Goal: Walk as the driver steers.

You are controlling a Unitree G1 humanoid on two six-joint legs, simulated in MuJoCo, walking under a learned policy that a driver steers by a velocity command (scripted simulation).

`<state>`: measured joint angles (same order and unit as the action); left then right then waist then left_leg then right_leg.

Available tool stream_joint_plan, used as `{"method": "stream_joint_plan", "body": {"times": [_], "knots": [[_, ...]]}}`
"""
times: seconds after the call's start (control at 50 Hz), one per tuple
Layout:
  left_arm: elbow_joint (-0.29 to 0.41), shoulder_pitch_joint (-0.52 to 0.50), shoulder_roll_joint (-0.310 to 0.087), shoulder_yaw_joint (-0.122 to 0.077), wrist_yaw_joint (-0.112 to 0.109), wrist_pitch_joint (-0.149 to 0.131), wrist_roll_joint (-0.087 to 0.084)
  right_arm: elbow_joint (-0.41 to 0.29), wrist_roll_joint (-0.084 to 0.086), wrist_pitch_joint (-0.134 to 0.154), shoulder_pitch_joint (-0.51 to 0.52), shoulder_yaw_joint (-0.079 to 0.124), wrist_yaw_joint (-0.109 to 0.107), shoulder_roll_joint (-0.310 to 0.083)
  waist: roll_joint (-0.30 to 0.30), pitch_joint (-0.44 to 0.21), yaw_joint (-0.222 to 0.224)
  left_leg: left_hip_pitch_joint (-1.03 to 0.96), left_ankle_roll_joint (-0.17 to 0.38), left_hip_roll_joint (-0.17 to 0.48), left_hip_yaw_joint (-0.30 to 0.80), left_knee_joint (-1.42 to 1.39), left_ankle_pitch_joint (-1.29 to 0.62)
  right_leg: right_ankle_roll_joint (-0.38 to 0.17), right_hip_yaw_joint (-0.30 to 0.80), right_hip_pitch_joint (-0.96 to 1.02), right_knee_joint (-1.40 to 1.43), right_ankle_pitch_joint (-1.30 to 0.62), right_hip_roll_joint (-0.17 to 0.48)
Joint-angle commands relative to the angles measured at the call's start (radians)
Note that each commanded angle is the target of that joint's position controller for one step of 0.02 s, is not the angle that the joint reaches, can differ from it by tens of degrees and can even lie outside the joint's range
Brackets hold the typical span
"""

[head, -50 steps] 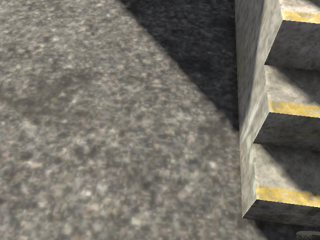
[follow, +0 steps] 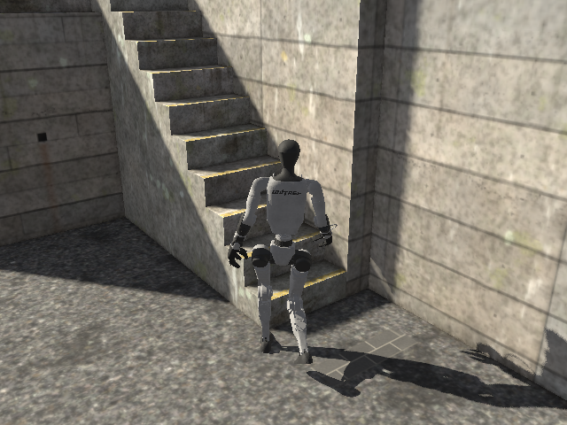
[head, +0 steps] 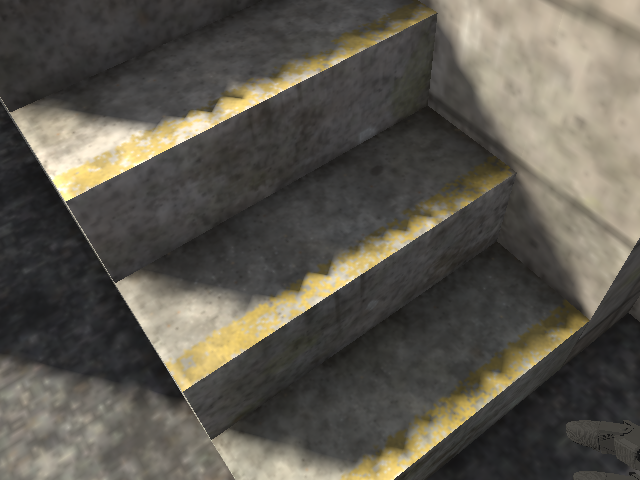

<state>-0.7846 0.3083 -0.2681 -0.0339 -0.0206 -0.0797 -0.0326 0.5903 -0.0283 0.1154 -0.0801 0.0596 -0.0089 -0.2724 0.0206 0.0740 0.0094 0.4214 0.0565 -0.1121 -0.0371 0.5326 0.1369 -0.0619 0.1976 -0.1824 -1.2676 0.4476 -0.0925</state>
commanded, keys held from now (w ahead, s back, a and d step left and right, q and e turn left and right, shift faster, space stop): w+q+shift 0.96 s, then w+shift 0.04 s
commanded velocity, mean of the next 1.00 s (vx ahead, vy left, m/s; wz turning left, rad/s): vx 0.98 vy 0.00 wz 0.69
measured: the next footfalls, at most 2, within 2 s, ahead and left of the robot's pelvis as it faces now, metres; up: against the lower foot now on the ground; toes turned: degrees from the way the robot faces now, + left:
right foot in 0.30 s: +0.33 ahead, -0.20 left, +0.00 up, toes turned +7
left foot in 0.68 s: +0.41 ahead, +0.08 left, +0.21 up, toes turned +22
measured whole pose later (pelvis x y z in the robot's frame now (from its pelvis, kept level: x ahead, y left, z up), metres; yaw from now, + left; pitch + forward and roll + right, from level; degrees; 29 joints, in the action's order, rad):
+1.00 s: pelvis +0.50 -0.02 +0.24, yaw +46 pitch +4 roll -6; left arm -0.45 0.03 -0.04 0.17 -0.03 -0.10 0.04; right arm 0.82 0.02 0.00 -0.44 -0.02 -0.03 -0.15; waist -0.02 -0.06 -0.03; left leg 0.19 0.06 0.02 0.42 0.39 0.26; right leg 0.00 -0.09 -1.18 -1.69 0.34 0.02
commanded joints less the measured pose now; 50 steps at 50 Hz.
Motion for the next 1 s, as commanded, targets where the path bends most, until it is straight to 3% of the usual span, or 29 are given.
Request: {"method": "stream_joint_plan", "body": {"times": [0.02, 0.12, 0.16, 0.18, 0.22, 0.26, 0.28, 0.3, 0.32, 0.34, 0.36, 0.38, 0.42, 0.46, 0.48, 0.5, 0.54, 0.58, 0.6, 0.64, 0.66, 0.7, 0.74, 0.78, 0.84, 0.88, 0.96, 0.98, 1.0], "knots": [[0.186, -0.129, -0.030, 0.034, 0.015, -0.045, 0.019, 0.052, -0.022, -0.016, -0.278, 0.019, -0.001, -0.055, 0.037, -0.083, -0.093, -0.490, 0.275, 0.364, 0.694, -0.347, 0.380, 0.019, -0.061, -0.606, -0.352, 0.007, 0.101], [0.362, -0.209, 0.057, 0.104, 0.032, -0.024, 0.074, 0.104, 0.048, 0.013, -0.193, -0.018, -0.014, -0.068, -0.038, 0.038, 0.085, -0.035, 0.251, 0.297, 0.503, -0.358, 0.049, 0.069, -0.074, -0.687, -0.376, 0.007, 0.198], [0.413, -0.226, 0.037, 0.122, 0.036, -0.032, 0.106, 0.061, 0.064, 0.005, -0.090, -0.016, -0.033, -0.118, 0.072, -0.023, 0.128, 0.231, 0.171, 0.179, 0.324, -0.347, -0.002, 0.083, -0.148, -0.321, 0.119, -0.242, 0.214], [0.413, -0.288, 0.065, 0.132, 0.033, -0.026, 0.128, 0.087, 0.066, -0.011, -0.169, -0.013, -0.036, -0.129, 0.054, -0.097, 0.075, 0.286, 0.186, 0.177, 0.301, -0.354, -0.112, 0.102, -0.235, -0.087, 0.225, -0.313, 0.155], [0.390, -0.183, -0.008, 0.087, 0.007, -0.001, 0.085, 0.108, 0.064, -0.026, -0.211, -0.001, -0.032, -0.203, -0.082, -0.189, 0.116, 0.074, 0.170, 0.215, 0.344, -0.232, -0.415, 0.115, -0.211, 0.028, 0.373, -0.280, 0.100], [0.384, -0.121, -0.069, 0.044, -0.006, -0.008, 0.051, 0.126, 0.064, -0.030, -0.215, -0.001, -0.009, -0.215, -0.064, -0.247, 0.220, -0.144, 0.091, 0.143, 0.280, 0.107, -0.683, 0.074, -0.308, 0.093, 0.692, -0.129, 0.064], [0.303, 0.043, -0.127, 0.010, -0.004, -0.028, 0.066, 0.060, 0.053, -0.025, -0.121, -0.017, -0.005, -0.144, -0.024, -0.238, 0.264, -0.014, 0.018, 0.090, 0.284, 0.451, -0.724, 0.033, -0.210, 0.315, 0.887, -0.578, 0.147], [0.164, 0.256, -0.115, 0.005, 0.009, -0.028, 0.059, 0.019, 0.001, -0.013, -0.001, -0.062, -0.002, 0.011, 0.123, -0.171, 0.307, 0.348, -0.008, 0.022, 0.195, 0.925, 0.143, 0.011, -0.116, 0.521, 0.925, -0.913, 0.280], [0.112, 0.280, -0.129, 0.024, 0.021, -0.020, 0.125, -0.016, 0.019, 0.031, -0.009, -0.101, -0.001, 0.141, 0.297, -0.177, 0.191, 0.760, 0.014, -0.023, 0.183, 1.483, 0.471, -0.031, 0.121, 0.636, 0.604, -1.818, 0.510], [0.136, 0.264, -0.197, -0.011, 0.007, 0.007, 0.171, -0.007, 0.075, 0.038, -0.225, -0.087, 0.006, 0.074, 0.285, -0.400, 0.103, 0.862, -0.025, -0.014, 0.210, 1.811, 0.495, -0.219, 0.282, 0.675, 0.667, -1.693, 0.690], [0.099, 0.189, -0.189, -0.025, -0.010, 0.025, 0.164, -0.055, 0.111, 0.008, -0.150, -0.111, -0.011, 0.105, 0.281, -0.328, 0.084, 1.064, -0.058, 0.040, 0.141, 2.043, 0.586, -0.295, 0.339, 0.637, 0.862, -1.062, 0.743], [0.047, 0.123, -0.115, -0.010, -0.031, 0.028, 0.114, -0.156, 0.117, -0.029, -0.018, -0.144, -0.026, 0.190, 0.271, -0.172, 0.038, 1.226, -0.061, 0.126, 0.166, 2.099, 0.654, -0.212, 0.286, 0.553, 1.022, -0.601, 0.724], [-0.065, 0.036, 0.045, 0.047, -0.040, 0.018, 0.046, -0.258, 0.053, -0.055, 0.150, -0.180, 0.006, 0.242, 0.086, 0.029, -0.057, 1.159, -0.015, 0.210, 0.194, 2.039, 0.674, -0.047, 0.010, 0.186, 1.067, -0.532, 0.594], [-0.082, -0.173, 0.066, 0.073, -0.022, 0.009, 0.070, -0.337, 0.050, -0.059, 0.172, -0.197, 0.057, 0.186, 0.008, 0.028, -0.175, 0.745, 0.019, 0.211, 0.101, 1.556, 0.470, 0.007, -0.331, -0.277, 1.218, -0.387, 0.392], [-0.054, -0.284, -0.051, 0.067, -0.025, 0.003, 0.057, -0.327, 0.033, -0.065, 0.053, -0.203, 0.054, 0.135, -0.016, -0.064, -0.278, 0.264, 0.008, 0.195, 0.013, 1.200, 0.338, -0.017, -0.501, -0.556, 1.319, -0.653, 0.294], [-0.064, -0.229, -0.175, 0.047, -0.022, -0.022, 0.057, -0.268, 0.012, -0.058, -0.032, -0.166, 0.045, 0.056, 0.011, -0.268, -0.308, -0.153, -0.013, 0.046, -0.103, 1.191, 0.186, -0.091, -0.518, -0.533, 1.231, -1.485, 0.265], [-0.005, -0.285, -0.495, -0.062, 0.008, -0.030, 0.056, -0.164, -0.037, -0.083, -0.325, -0.073, 0.009, -0.099, 0.114, -0.514, -0.418, -0.222, -0.024, -0.008, -0.129, 1.103, 0.471, -0.144, -0.423, -0.055, 0.890, -2.587, 0.411], [0.080, -0.204, -0.429, -0.064, 0.020, -0.032, 0.040, -0.144, -0.013, -0.106, -0.346, -0.028, -0.016, -0.185, -0.058, -0.670, -0.348, -0.423, 0.047, -0.016, 0.117, 0.682, 0.363, -0.161, -0.295, -0.133, 0.363, -2.059, 0.379], [0.128, -0.193, -0.246, -0.024, 0.023, -0.037, 0.048, -0.112, 0.017, -0.133, -0.258, -0.009, -0.038, -0.227, -0.339, -0.599, -0.230, -0.534, 0.129, 0.012, 0.368, 0.357, 0.278, -0.107, -0.262, -0.446, -0.002, -0.734, 0.197], [0.217, -0.131, 0.006, 0.039, 0.064, -0.062, 0.059, -0.110, -0.045, -0.127, -0.094, -0.066, -0.028, -0.047, -0.332, -0.466, 0.001, -0.325, 0.204, 0.174, 0.605, 0.167, 0.408, -0.094, -0.023, -0.746, -0.695, -0.289, 0.044], [0.245, -0.233, 0.062, 0.071, 0.075, -0.070, 0.105, -0.026, -0.011, -0.103, -0.277, -0.081, 0.015, -0.001, -0.147, -0.298, -0.049, -0.160, 0.117, 0.077, 0.413, 0.258, 0.088, -0.099, -0.103, -0.723, -0.835, -0.205, 0.054], [0.296, -0.211, 0.222, 0.137, 0.069, -0.088, 0.103, 0.129, 0.014, -0.104, -0.371, -0.078, 0.072, 0.010, -0.001, -0.184, 0.085, -0.203, 0.089, 0.109, 0.361, 0.166, -0.087, -0.100, -0.150, -0.991, -1.114, -0.078, 0.043], [0.334, -0.204, 0.140, 0.131, 0.069, -0.080, 0.055, 0.107, 0.040, -0.086, -0.327, -0.068, 0.050, 0.032, -0.054, -0.052, 0.064, -0.017, 0.174, 0.159, 0.691, -0.107, 0.425, -0.028, -0.103, -1.084, -1.098, -0.100, 0.059], [0.343, -0.263, 0.157, 0.145, 0.048, -0.074, 0.054, 0.127, -0.005, -0.077, -0.252, -0.070, 0.041, 0.012, -0.119, 0.020, 0.070, 0.076, 0.207, 0.182, 0.734, -0.196, 0.500, 0.014, -0.165, -1.170, -1.275, -0.111, 0.023], [0.368, -0.299, 0.155, 0.155, 0.029, -0.077, 0.048, 0.125, -0.002, -0.068, -0.200, -0.086, 0.048, 0.040, -0.097, 0.087, 0.069, 0.099, 0.192, 0.169, 0.663, -0.161, 0.423, 0.029, -0.158, -1.289, -1.266, -0.173, 0.058], [0.388, -0.330, 0.132, 0.156, 0.011, -0.081, 0.058, 0.097, 0.004, -0.069, -0.182, -0.075, 0.029, 0.002, -0.041, 0.045, 0.064, 0.226, 0.186, 0.137, 0.581, -0.209, 0.324, 0.056, -0.214, -1.102, -1.008, -0.281, 0.070], [0.489, -0.470, 0.173, 0.183, -0.024, -0.045, 0.069, 0.117, 0.068, -0.088, -0.254, -0.015, -0.029, -0.117, -0.147, -0.128, 0.021, 0.187, 0.197, 0.211, 0.557, -0.437, 0.235, 0.066, -0.327, -0.689, -0.339, -0.178, 0.143], [0.459, -0.393, 0.185, 0.165, -0.033, -0.023, 0.070, 0.140, 0.052, -0.107, -0.255, -0.007, -0.043, -0.104, -0.190, -0.201, 0.054, 0.172, 0.176, 0.237, 0.491, -0.428, -0.021, 0.068, -0.332, -0.437, -0.179, -0.078, 0.125], [0.438, -0.271, 0.100, 0.105, -0.039, -0.017, 0.060, 0.161, 0.060, -0.102, -0.271, 0.017, -0.059, -0.180, -0.305, -0.331, 0.124, 0.000, 0.155, 0.268, 0.498, -0.352, -0.508, 0.068, -0.291, -0.228, -0.080, 0.114, 0.071]]}}
Velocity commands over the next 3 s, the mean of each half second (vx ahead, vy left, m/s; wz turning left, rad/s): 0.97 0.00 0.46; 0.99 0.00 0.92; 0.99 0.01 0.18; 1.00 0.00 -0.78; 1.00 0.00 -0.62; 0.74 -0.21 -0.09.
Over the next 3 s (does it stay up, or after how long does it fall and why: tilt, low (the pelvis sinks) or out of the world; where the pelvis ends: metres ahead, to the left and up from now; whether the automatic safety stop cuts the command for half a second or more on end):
stays up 0.67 0.43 0.46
